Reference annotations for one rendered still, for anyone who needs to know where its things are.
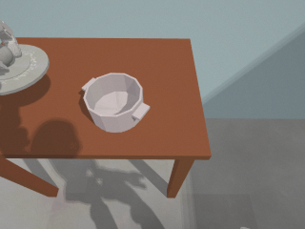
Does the table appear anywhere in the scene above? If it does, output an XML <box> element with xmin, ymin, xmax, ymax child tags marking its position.
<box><xmin>0</xmin><ymin>37</ymin><xmax>212</xmax><ymax>198</ymax></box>

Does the lid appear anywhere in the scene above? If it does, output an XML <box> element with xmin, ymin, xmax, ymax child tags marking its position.
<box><xmin>0</xmin><ymin>44</ymin><xmax>50</xmax><ymax>95</ymax></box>

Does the robot left hand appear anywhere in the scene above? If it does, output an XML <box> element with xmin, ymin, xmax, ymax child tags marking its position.
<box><xmin>0</xmin><ymin>20</ymin><xmax>21</xmax><ymax>73</ymax></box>

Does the knob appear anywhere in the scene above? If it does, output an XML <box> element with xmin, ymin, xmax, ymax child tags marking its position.
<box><xmin>0</xmin><ymin>44</ymin><xmax>13</xmax><ymax>66</ymax></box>

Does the pot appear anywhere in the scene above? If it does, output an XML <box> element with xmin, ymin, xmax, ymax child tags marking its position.
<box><xmin>82</xmin><ymin>73</ymin><xmax>151</xmax><ymax>133</ymax></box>

